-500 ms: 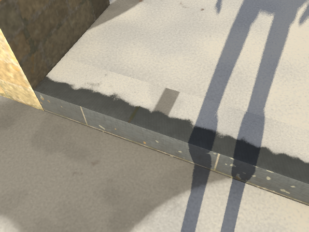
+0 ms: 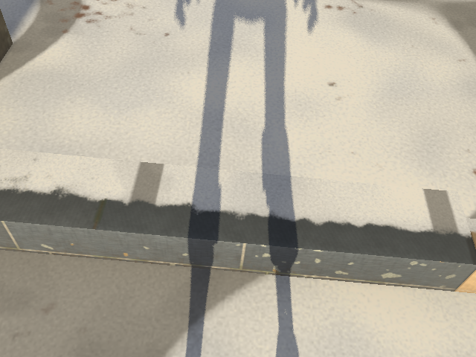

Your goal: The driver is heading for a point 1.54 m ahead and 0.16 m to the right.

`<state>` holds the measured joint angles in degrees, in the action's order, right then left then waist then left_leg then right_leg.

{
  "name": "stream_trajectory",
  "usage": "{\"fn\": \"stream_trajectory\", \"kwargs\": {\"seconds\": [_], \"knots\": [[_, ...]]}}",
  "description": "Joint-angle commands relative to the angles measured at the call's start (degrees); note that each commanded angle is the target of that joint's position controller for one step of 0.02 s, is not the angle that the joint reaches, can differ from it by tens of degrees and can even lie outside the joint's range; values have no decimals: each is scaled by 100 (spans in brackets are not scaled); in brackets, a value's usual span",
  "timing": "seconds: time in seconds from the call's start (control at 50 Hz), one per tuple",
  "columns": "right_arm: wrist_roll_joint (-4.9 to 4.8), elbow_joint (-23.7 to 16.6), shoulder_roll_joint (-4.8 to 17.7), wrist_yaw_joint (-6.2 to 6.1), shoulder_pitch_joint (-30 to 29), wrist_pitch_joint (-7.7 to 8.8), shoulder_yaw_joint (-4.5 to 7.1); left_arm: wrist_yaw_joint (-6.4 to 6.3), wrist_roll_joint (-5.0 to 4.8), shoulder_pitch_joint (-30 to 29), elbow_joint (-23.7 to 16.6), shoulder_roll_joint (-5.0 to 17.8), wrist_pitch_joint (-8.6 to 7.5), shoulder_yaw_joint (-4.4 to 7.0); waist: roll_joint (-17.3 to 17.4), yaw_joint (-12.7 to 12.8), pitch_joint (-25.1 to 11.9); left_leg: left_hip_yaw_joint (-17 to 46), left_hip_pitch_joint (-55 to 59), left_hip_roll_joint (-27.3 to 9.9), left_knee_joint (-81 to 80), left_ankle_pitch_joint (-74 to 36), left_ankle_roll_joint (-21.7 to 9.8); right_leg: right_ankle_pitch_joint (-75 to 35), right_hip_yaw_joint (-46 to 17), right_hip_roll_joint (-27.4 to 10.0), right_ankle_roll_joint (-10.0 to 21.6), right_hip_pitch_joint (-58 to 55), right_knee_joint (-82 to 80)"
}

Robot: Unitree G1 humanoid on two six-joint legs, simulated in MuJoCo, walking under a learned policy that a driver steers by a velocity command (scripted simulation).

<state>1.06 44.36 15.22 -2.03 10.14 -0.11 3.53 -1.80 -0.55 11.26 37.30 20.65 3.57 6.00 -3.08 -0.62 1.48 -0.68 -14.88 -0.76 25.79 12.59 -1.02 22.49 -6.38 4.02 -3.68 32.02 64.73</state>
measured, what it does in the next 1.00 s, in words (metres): steps on the spot, turning right: right foot, then left foot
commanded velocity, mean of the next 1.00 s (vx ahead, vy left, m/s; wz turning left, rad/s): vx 0.00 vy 0.00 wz -0.35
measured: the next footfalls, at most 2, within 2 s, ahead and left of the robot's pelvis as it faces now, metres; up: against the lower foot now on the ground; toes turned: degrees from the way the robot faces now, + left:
right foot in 0.28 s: +0.01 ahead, -0.15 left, +0.00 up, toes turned -12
left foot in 0.70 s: +0.08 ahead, +0.08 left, +0.00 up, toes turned -19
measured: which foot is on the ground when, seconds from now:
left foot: down 0.00-0.28, up 0.30-0.68, down 0.70-1.00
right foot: up 0.00-0.26, down 0.28-1.00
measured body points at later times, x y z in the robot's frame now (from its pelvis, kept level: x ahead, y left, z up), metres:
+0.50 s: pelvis -0.01 -0.05 +0.00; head +0.02 -0.08 +0.45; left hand +0.23 +0.18 -0.07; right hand +0.04 -0.37 -0.12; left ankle +0.03 +0.10 -0.67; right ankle -0.03 -0.14 -0.74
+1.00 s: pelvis +0.01 -0.02 -0.01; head +0.02 -0.01 +0.44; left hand +0.21 +0.20 -0.12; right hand +0.06 -0.30 -0.11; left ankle +0.05 +0.09 -0.74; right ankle -0.03 -0.14 -0.74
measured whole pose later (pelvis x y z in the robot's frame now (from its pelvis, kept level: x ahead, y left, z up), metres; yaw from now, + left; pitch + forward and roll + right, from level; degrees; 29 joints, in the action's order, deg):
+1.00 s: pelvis +0.01 -0.02 -0.01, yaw -19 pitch -1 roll +0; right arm 0.8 45.3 13.8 -0.4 9.3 1.3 0.7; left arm -1.2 0.8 12.0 44.3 14.8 1.6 2.5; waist -0.5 0.3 2.0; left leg 0.0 -12.0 0.0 29.9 16.5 -0.4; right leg 15.2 -6.1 2.0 -1.0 12.2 28.8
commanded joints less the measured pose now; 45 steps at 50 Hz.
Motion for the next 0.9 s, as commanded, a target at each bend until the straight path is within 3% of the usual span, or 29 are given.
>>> {"fn": "stream_trajectory", "kwargs": {"seconds": [0.02, 0.08, 0.12, 0.18, 0.22, 0.26, 0.28, 0.3, 0.32, 0.34, 0.36, 0.38, 0.4, 0.44, 0.52, 0.62, 0.66, 0.68, 0.7, 0.72, 0.74, 0.76, 0.78, 0.84, 0.9], "knots": [[-2, -437, 815, -122, -249, 26, 157, 15, -75, -204, -497, 300, -58, 72, 1190, -61, -179, 899, 910, -1264, -970, -1092, -1030, -246, 229, -305, -222, 667, -51], [-17, -396, 1039, -131, 3, -31, 233, 71, -54, -425, -664, 185, -86, -6, 1265, -261, -408, 813, 1418, -1534, -885, -1431, -1162, -75, 359, -548, -293, 454, -881], [-40, -425, 1188, -82, -86, -48, 292, 126, -34, -447, -724, 125, -84, -54, 1323, -273, -448, 593, 1247, -1612, -865, -1623, -1174, 37, 562, -638, -230, -29, -1425], [-97, -430, 1313, 16, -174, -57, 350, 185, -44, -341, -742, 211, -46, -33, 1369, -221, -502, 356, 1043, -1707, -736, -2019, -1150, -6, 857, -582, -72, -684, -2118], [-179, -404, 1357, 53, -227, -46, 371, 232, -51, -224, -739, 233, -8, -6, 1366, -119, -513, 269, 1040, -1776, -521, -2126, -1036, -232, 923, -553, 116, -1026, -2755], [-272, -338, 1255, 63, -259, -40, 352, 251, -39, 143, -600, 272, 4, 56, 1190, 119, -575, -69, 742, -1606, 49, -1789, -640, -1098, 1043, -372, 444, -1859, -3938], [-211, -201, 1029, 93, 71, -18, 297, 192, -35, 351, -545, 508, 1, 149, 620, 136, -676, -452, 154, -1340, 747, -1051, -216, -1937, 628, -497, 664, -2666, -4361], [109, -386, 595, 139, 32, -5, 148, 83, -22, 556, -626, 1182, -22, 303, -1158, 57, -743, -943, -1522, -640, 2527, 1589, 374, -4296, -1297, -1942, 1239, -3723, -4313], [88, -677, 722, 83, -496, 14, 173, 135, 184, 451, -783, 1308, -158, 285, -1315, 321, -860, -158, -2343, -23, 3686, 2704, 576, -4489, -2376, -2755, 2371, -3240, -4406], [-36, -673, 983, 51, -720, -6, 255, 186, 213, 384, -749, 1028, -285, 218, -676, 436, -848, 299, -2369, -154, 4227, 2413, 539, -4031, -1940, -2450, 2340, -3103, -4527], [-116, -646, 1020, 35, -647, -24, 285, 174, 148, 123, -684, 878, -358, 167, -567, 226, -654, 414, -2395, -229, 4224, 1869, 470, -3615, -1470, -2079, 1993, -2922, -4515], [-91, -488, 1023, -1, -465, -45, 306, 146, 59, -168, -706, 691, -364, 115, -340, 89, -618, 438, -2362, -286, 4072, 1476, 480, -3285, -1162, -1815, 1715, -2845, -4483], [-44, -443, 1056, -17, -356, -68, 316, 116, 4, -362, -722, 569, -350, 51, -403, 5, -594, 409, -2222, -267, 4003, 1158, 538, -3418, -998, -1704, 1632, -2684, -4476], [-69, -370, 939, 25, -175, -68, 289, 61, 67, -390, -714, 454, -337, -29, -479, -63, -748, 329, -1804, -169, 3929, 774, 622, -3633, -794, -1572, 1642, -2523, -4496], [-99, -410, 702, 61, -318, -74, 166, 23, 102, -341, -595, 439, -319, -57, -509, 77, -683, 316, -1351, -204, 2604, 672, 653, -3024, -781, -1509, 1628, -2506, -4491], [-132, -438, 767, 113, -316, -44, 146, 121, 125, -382, -422, 444, -286, -105, -597, 193, -394, 209, -507, -137, 1368, 863, 530, -2026, -1112, -1525, 1680, -1999, -4459], [-105, -358, 647, 151, -73, 12, 112, 142, 68, -540, -347, 269, -290, -194, -456, -40, -357, 104, 154, -77, 186, 62, 400, -1887, -1098, -1375, 1477, -1787, -4274], [-27, -347, 648, 166, -9, 49, 87, 149, 72, -367, -241, 118, -319, -255, -248, -85, -384, 249, 630, -170, -440, -729, 305, -1730, -1037, -1207, 1216, -1643, -4213], [48, -381, 921, 143, 90, 78, 116, 152, 173, -170, -179, -15, -371, -302, 236, 41, -537, 805, 1116, -729, -459, -1891, 128, -1300, -781, -881, 876, -1439, -3873], [32, -370, 1204, 138, -152, 79, 155, 173, 225, 233, -120, -51, -408, -284, 1055, 495, -520, 1044, 825, -1043, -236, -1937, -261, -615, -227, -373, 596, -1482, -3809], [-8, -382, 855, 175, -335, 90, 82, 143, 268, 53, -81, 1, -397, -296, 1190, 362, -558, 1097, 246, -990, -401, -897, -459, -670, -96, -401, 399, -2035, -3875], [-1, -408, 687, 202, -427, 119, 31, 130, 237, -223, -83, 139, -368, -253, 1079, 233, -373, 920, 106, -750, -441, -304, -316, -851, -104, -400, 376, -2088, -3851], [16, -381, 715, 209, -410, 154, 27, 103, 197, -351, -65, 165, -327, -232, 980, 153, -321, 772, 83, -604, -414, -160, -162, -1032, -113, -404, 426, -2075, -3793], [-9, -299, 684, 192, -208, 253, -23, 75, 162, -282, 9, 87, -243, -231, 814, 85, -245, 619, 147, -482, -309, -253, -37, -1383, -229, -464, 487, -2041, -3872], [-26, -269, 648, 150, -149, 229, -64, 65, 149, -194, 160, -13, -267, -229, 559, 40, -231, 563, 242, -428, -227, -282, -54, -1532, -227, -467, 443, -2004, -3901]]}}
Velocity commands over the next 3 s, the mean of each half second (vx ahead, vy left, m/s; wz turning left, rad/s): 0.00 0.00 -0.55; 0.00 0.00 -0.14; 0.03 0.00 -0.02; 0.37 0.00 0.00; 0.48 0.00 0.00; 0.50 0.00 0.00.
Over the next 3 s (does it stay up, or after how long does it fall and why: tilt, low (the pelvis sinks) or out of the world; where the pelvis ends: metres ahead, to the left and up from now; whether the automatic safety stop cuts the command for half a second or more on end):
stays up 0.65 -0.22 0.01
